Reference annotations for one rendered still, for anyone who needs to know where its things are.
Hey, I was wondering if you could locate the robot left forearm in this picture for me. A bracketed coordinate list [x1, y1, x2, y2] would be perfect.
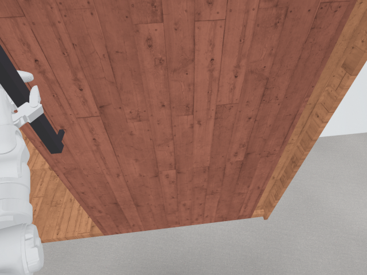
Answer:
[0, 125, 33, 229]

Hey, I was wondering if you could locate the robot left upper arm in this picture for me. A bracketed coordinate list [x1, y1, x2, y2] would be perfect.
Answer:
[0, 223, 44, 275]

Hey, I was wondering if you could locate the left robot hand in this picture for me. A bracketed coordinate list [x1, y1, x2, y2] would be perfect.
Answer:
[0, 70, 44, 128]

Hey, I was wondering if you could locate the wardrobe door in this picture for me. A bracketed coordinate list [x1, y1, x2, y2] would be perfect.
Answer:
[255, 0, 367, 210]
[0, 0, 357, 236]

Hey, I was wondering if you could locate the handle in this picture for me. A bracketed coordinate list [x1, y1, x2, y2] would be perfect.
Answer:
[0, 45, 65, 154]

